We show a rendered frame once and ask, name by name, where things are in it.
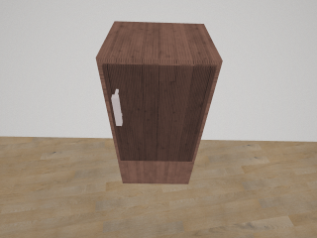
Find handle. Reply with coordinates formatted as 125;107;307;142
111;89;123;126

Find cupboard door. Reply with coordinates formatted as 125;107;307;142
102;63;217;162

